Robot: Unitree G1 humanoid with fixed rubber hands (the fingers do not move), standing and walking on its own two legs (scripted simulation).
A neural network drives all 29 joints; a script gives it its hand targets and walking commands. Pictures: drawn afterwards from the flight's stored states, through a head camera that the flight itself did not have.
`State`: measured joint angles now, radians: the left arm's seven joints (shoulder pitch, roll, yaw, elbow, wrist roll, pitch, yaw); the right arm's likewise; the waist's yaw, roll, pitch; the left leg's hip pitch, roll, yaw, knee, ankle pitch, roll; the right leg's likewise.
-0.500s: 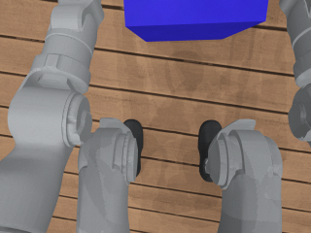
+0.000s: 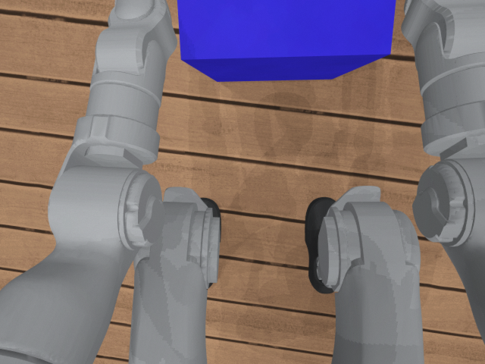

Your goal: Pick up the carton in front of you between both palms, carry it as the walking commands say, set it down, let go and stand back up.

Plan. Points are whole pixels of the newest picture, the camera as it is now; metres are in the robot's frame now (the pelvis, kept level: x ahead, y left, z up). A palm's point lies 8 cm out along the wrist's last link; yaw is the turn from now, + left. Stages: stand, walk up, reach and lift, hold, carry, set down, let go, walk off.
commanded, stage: reach and lift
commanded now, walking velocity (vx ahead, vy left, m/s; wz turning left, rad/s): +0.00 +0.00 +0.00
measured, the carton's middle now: out of the picture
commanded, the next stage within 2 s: none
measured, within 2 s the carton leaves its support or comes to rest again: neither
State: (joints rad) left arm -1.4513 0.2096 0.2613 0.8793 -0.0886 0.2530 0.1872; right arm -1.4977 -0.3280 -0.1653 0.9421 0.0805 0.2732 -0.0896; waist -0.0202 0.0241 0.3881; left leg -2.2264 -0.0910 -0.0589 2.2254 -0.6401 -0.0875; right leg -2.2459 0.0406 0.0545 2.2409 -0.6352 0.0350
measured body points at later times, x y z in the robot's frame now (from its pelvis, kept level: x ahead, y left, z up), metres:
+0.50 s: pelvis -0.03 +0.00 +0.11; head +0.26 -0.02 +0.46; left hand +0.51 +0.12 +0.04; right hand +0.51 -0.18 +0.04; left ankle +0.10 +0.14 -0.33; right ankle +0.09 -0.13 -0.33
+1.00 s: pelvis +0.02 +0.01 +0.24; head +0.21 -0.01 +0.65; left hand +0.47 +0.13 +0.19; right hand +0.46 -0.17 +0.19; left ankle +0.10 +0.14 -0.33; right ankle +0.09 -0.13 -0.33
